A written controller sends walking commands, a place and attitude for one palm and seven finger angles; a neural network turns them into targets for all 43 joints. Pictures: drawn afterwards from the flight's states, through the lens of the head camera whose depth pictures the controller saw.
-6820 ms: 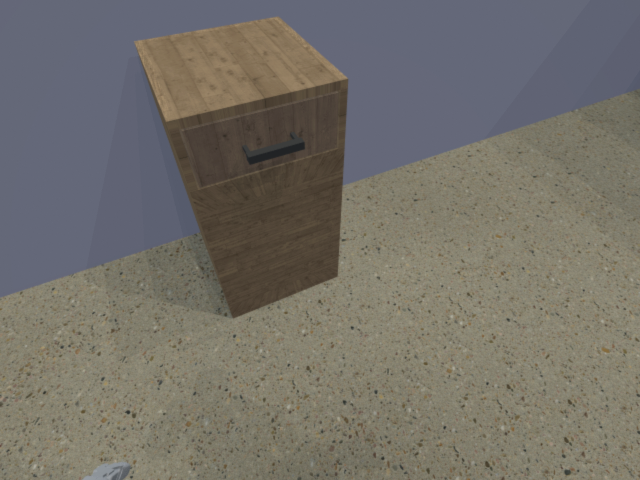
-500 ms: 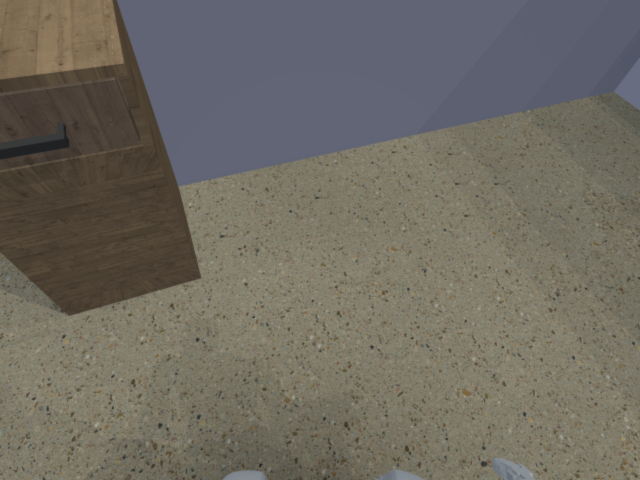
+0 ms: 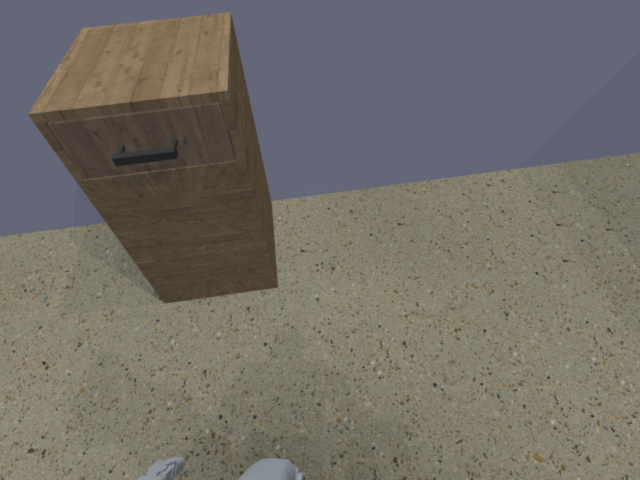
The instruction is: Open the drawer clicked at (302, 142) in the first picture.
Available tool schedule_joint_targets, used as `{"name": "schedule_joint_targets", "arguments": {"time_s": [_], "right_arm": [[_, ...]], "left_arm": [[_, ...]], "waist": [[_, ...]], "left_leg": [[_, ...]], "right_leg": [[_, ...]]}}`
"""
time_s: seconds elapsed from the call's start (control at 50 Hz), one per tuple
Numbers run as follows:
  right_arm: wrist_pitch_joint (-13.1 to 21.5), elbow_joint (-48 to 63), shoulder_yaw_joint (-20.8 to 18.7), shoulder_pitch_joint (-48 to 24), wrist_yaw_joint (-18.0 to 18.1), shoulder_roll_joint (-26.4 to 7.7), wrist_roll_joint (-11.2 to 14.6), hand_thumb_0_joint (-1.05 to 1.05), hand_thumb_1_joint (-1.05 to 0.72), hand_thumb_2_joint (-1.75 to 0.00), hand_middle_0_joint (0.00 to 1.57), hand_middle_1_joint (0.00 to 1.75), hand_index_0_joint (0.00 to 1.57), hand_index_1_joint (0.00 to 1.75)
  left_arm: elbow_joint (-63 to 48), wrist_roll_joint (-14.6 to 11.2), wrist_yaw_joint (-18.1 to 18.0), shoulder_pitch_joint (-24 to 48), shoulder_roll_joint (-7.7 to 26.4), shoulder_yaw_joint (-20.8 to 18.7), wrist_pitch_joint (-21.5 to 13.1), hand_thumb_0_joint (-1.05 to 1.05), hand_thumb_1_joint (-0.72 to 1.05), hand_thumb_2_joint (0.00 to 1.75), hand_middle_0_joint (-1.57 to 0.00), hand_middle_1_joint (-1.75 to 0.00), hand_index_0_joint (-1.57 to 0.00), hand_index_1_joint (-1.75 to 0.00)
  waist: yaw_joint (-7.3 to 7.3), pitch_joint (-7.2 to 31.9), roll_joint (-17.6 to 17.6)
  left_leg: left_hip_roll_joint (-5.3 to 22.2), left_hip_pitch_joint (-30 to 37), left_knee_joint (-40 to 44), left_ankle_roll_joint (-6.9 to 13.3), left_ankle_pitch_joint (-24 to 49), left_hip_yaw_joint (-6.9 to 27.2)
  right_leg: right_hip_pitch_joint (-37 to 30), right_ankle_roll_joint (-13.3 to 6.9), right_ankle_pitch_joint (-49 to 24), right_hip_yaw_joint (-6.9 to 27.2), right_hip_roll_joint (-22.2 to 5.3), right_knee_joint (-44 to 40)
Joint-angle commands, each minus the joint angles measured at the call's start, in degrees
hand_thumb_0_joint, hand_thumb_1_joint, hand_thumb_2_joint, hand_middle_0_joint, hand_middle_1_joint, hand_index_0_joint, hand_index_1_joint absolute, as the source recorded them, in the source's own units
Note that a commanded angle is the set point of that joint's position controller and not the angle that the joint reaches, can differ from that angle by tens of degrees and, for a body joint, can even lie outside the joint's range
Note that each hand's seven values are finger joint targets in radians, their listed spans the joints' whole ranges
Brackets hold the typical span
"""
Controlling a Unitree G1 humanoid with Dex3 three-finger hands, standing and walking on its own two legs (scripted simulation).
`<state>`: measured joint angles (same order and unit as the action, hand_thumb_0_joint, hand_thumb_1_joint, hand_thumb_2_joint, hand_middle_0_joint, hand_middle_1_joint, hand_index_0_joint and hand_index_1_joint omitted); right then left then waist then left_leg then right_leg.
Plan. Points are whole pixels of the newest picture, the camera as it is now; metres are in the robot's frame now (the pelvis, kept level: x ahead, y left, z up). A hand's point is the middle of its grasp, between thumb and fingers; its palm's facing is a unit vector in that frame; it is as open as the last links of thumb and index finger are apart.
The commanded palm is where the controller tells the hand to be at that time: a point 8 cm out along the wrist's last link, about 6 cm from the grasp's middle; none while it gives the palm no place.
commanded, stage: turn to face it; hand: left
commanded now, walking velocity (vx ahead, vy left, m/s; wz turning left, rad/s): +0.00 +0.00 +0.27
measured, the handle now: (146, 151) +0.79 +0.44 -0.07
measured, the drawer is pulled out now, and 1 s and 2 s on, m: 0.00 0.00 0.00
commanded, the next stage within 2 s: take the last steps up to it in 0.10 s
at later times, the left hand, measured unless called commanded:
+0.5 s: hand out of the picture +0.03 +0.25 -0.16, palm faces +0.17 -0.96 -0.21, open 7.4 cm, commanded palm none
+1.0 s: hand out of the picture +0.07 +0.24 -0.17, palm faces +0.31 -0.94 -0.16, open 7.4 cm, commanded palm none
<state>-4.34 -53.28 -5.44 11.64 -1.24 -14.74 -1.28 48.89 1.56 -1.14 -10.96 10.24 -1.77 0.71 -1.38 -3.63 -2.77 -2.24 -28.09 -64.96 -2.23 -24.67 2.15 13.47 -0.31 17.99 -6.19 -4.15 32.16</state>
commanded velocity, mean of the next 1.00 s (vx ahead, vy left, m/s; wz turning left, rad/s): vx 0.24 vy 0.05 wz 0.11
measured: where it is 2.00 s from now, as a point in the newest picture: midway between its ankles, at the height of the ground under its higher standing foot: (281, 467)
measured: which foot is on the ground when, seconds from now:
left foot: up 0.00-0.22, down 0.24-0.64, up 0.66-1.00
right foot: down 0.00-0.24, up 0.26-0.62, down 0.64-1.00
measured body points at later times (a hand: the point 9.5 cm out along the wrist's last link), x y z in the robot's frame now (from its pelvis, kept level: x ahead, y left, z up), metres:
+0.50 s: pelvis +0.03 +0.05 +0.01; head +0.04 +0.06 +0.46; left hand +0.03 +0.30 -0.14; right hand +0.10 -0.18 -0.14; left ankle -0.02 +0.14 -0.73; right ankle +0.05 -0.08 -0.68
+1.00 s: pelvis +0.17 +0.09 +0.00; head +0.19 +0.10 +0.45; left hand +0.06 +0.29 -0.16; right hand +0.28 -0.13 -0.15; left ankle +0.22 +0.24 -0.72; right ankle +0.12 -0.06 -0.73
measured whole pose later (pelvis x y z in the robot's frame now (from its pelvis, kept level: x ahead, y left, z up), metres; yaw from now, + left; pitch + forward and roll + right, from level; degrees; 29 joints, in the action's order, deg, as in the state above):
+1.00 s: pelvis +0.17 +0.09 +0.00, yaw +13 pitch +0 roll -1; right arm 0.8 -58.4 -3.5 13.5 -2.3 -10.4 -1.4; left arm 64.5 2.1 -0.2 -24.1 8.2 -2.8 -2.7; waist 2.2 -1.7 0.4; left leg 5.9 -24.8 -37.4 -0.1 -12.6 -6.2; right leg 2.1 3.4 20.3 -10.8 -6.1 23.8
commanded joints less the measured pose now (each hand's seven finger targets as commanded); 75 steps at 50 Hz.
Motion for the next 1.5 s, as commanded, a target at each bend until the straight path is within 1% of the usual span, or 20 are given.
{"name": "schedule_joint_targets", "arguments": {"time_s": [0.0,0.12,0.18,0.22,0.24,0.34,0.56,0.6,0.62,0.64,0.7,0.78,0.92,0.98,1.02,1.1,1.26,1.34,1.42,1.48], "right_arm": [[1.16,4.05,-0.04,-2.48,-0.15,-2.62,0.28,0.0,-0.9,-0.9,0.2,0.3,0.2,0.3],[2.1,3.9,1.32,-5.33,0.29,-1.07,0.91,0.0,-0.9,-0.9,0.2,0.3,0.2,0.3],[3.2,1.66,1.49,0.53,0.64,-2.28,0.75,0.0,-0.9,-0.9,0.2,0.3,0.2,0.3],[4.03,1.12,-0.12,4.71,0.9,-11.14,-0.11,0.0,-0.9,-0.9,0.2,0.3,0.2,0.3],[3.75,-0.36,-0.36,7.19,1.52,-12.06,-0.22,0.0,-0.9,-0.9,0.2,0.3,0.2,0.3],[5.62,-0.53,1.69,3.28,2.48,-5.9,0.0,0.0,-0.9,-0.9,0.2,0.3,0.2,0.3],[6.37,-5.26,1.74,7.65,2.32,-4.11,0.09,0.0,-0.9,-0.9,0.2,0.3,0.2,0.3],[7.05,-5.02,2.35,7.16,2.01,-0.55,0.81,0.0,-0.9,-0.9,0.2,0.3,0.2,0.3],[7.11,-2.4,2.52,5.84,1.47,1.61,0.76,0.0,-0.9,-0.9,0.2,0.3,0.2,0.3],[6.49,-1.54,1.81,4.12,1.22,-2.12,0.05,0.0,-0.9,-0.9,0.2,0.3,0.2,0.3],[5.62,-2.97,1.36,2.1,0.15,0.24,-0.37,0.0,-0.9,-0.9,0.2,0.3,0.2,0.3],[4.62,-4.5,1.68,6.19,-0.54,3.58,-0.2,0.0,-0.9,-0.9,0.2,0.3,0.2,0.3],[6.21,-1.4,2.09,-0.1,-1.3,3.64,0.16,0.0,-0.9,-0.9,0.2,0.3,0.2,0.3],[7.2,-4.8,1.34,10.75,-0.32,0.1,-0.15,0.0,-0.9,-0.9,0.2,0.3,0.2,0.3],[7.51,-7.82,-0.8,23.03,1.47,-10.15,-0.57,0.0,-0.9,-0.9,0.2,0.3,0.2,0.3],[7.91,-5.61,1.79,10.09,2.5,-1.76,-0.26,0.0,-0.9,-0.9,0.2,0.3,0.2,0.3],[7.96,-6.47,2.14,7.51,2.7,-1.04,-0.18,0.0,-0.9,-0.9,0.2,0.3,0.2,0.3],[7.06,-7.48,2.92,5.19,3.15,0.39,0.19,0.0,-0.9,-0.9,0.2,0.3,0.2,0.3],[3.73,-8.16,2.34,9.95,3.25,3.0,1.11,0.0,-0.9,-0.9,0.2,0.3,0.2,0.3],[2.68,-6.7,1.71,5.98,3.41,2.14,1.29,0.0,-0.9,-0.9,0.2,0.3,0.2,0.3]], "left_arm": [[-2.52,0.14,-0.99,-1.14,11.64,-3.11,-1.28,0.0,0.9,0.9,-0.2,-0.3,-0.2,-0.3],[1.21,0.44,-0.76,-6.24,14.42,-4.02,-0.82,0.0,0.9,0.9,-0.2,-0.3,-0.2,-0.3],[2.17,-0.4,-0.77,-4.51,13.42,-3.92,-0.32,0.0,0.9,0.9,-0.2,-0.3,-0.2,-0.3],[0.44,-1.23,-0.1,-6.17,6.97,-2.53,0.12,0.0,0.9,0.9,-0.2,-0.3,-0.2,-0.3],[-0.17,-0.49,-0.23,-1.99,7.2,-1.97,0.57,0.0,0.9,0.9,-0.2,-0.3,-0.2,-0.3],[3.69,-0.17,1.92,-1.08,6.65,-1.99,-0.43,0.0,0.9,0.9,-0.2,-0.3,-0.2,-0.3],[5.83,-0.01,2.12,-4.18,3.87,-1.37,-2.31,0.0,0.9,0.9,-0.2,-0.3,-0.2,-0.3],[9.47,0.57,1.43,-15.5,8.57,-2.66,-3.6,0.0,0.9,0.9,-0.2,-0.3,-0.2,-0.3],[10.57,0.42,0.92,-21.02,14.08,-3.87,-3.75,0.0,0.9,0.9,-0.2,-0.3,-0.2,-0.3],[10.69,-0.42,0.55,-21.62,14.67,-4.04,-3.89,0.0,0.9,0.9,-0.2,-0.3,-0.2,-0.3],[8.75,0.01,-0.23,-10.92,7.19,-2.35,-4.13,0.0,0.9,0.9,-0.2,-0.3,-0.2,-0.3],[9.65,0.22,-0.1,-9.96,5.75,-1.97,-5.01,0.0,0.9,0.9,-0.2,-0.3,-0.2,-0.3],[12.56,0.3,0.27,-12.94,7.96,-2.78,-4.79,0.0,0.9,0.9,-0.2,-0.3,-0.2,-0.3],[12.76,0.01,0.34,-11.76,6.74,-2.82,-3.81,0.0,0.9,0.9,-0.2,-0.3,-0.2,-0.3],[10.23,-0.83,0.93,-13.22,1.32,-1.67,-3.51,0.0,0.9,0.9,-0.2,-0.3,-0.2,-0.3],[10.01,-0.16,1.55,-5.91,1.47,-1.78,-3.34,0.0,0.9,0.9,-0.2,-0.3,-0.2,-0.3],[8.67,-0.19,1.52,-5.54,-0.43,-1.21,-1.51,0.0,0.9,0.9,-0.2,-0.3,-0.2,-0.3],[10.69,-0.32,0.35,-10.53,1.59,-1.05,-2.1,0.0,0.9,0.9,-0.2,-0.3,-0.2,-0.3],[9.9,-0.72,-1.0,-9.1,10.69,-2.37,-2.12,0.0,0.9,0.9,-0.2,-0.3,-0.2,-0.3],[8.25,-0.24,-2.11,-5.35,9.92,-3.06,-0.95,0.0,0.9,0.9,-0.2,-0.3,-0.2,-0.3]], "waist": [[1.76,1.65,13.41],[4.15,4.68,15.72],[0.89,7.0,12.71],[-0.56,9.78,-13.94],[-2.97,8.84,-13.23],[0.05,1.45,-5.91],[2.52,0.11,-1.3],[7.47,3.8,10.06],[9.12,3.84,22.75],[9.17,3.21,19.45],[4.05,-6.5,8.31],[1.24,-3.93,11.04],[2.89,-3.28,11.0],[-2.43,1.7,3.15],[-5.29,9.14,-19.13],[-1.45,-0.35,-3.97],[1.37,0.03,-2.68],[4.93,2.56,3.55],[3.18,7.57,18.32],[3.75,7.21,10.12]], "left_leg": [[3.02,-1.17,2.57,-1.49,0.32,-1.88],[2.06,6.03,21.54,-0.67,-1.91,-6.1],[2.66,17.87,40.19,0.28,12.2,-6.72],[22.04,32.09,44.9,9.26,34.77,16.11],[24.68,29.16,47.73,13.47,27.18,17.99],[16.46,22.61,50.95,12.31,15.49,10.09],[13.25,15.47,45.42,10.93,11.36,6.61],[5.49,3.06,26.32,6.28,4.59,-1.16],[0.55,-8.38,12.01,4.14,-8.42,-5.31],[3.11,-10.17,2.9,4.04,-8.24,-0.63],[8.73,-9.62,-1.69,2.96,5.55,0.01],[9.01,-2.81,7.97,1.1,11.22,-4.88],[7.52,4.48,26.48,1.93,11.21,-9.11],[5.53,23.83,36.28,2.37,12.01,-10.08],[24.98,36.78,49.19,9.21,12.31,18.65],[22.98,19.28,52.61,11.32,12.48,8.95],[19.12,16.75,51.82,12.36,24.1,-2.33],[13.39,15.7,39.15,5.87,29.02,-7.5],[4.39,10.32,18.77,0.59,-9.95,-7.79],[3.18,3.77,3.84,0.72,-10.13,-1.33]], "right_leg": [[-2.84,-6.34,-20.48,7.21,-13.93,-12.9],[-7.53,-7.03,-31.8,5.71,-15.02,-8.01],[-3.98,-2.31,-27.75,1.89,-12.59,-0.41],[15.95,4.28,13.18,-3.23,-2.46,16.39],[17.67,3.92,19.81,0.23,-1.59,25.0],[19.47,3.15,6.46,2.6,-2.65,29.59],[-0.36,3.02,-1.28,-1.65,1.04,-0.31],[-18.46,-0.07,2.52,9.85,-8.29,-10.58],[-23.4,-6.04,6.89,29.56,-22.1,-19.21],[-17.97,-9.11,16.52,36.52,-25.18,-24.12],[-1.86,-6.73,15.32,22.17,-20.12,-25.42],[0.8,-4.81,0.39,6.19,-13.88,-24.6],[-2.34,-5.35,-5.36,3.18,-13.83,-19.69],[3.39,-2.99,-6.12,-1.24,-9.73,-4.17],[19.48,0.83,17.86,-4.06,2.87,28.22],[21.69,-0.29,5.13,4.06,-4.15,37.52],[10.77,1.09,-0.01,0.97,-2.11,13.36],[-3.93,1.65,-19.42,1.46,-1.42,-6.83],[-8.86,-11.06,-61.66,16.57,-18.64,-8.38],[-10.05,-13.95,-63.01,15.44,-19.23,-7.56]]}}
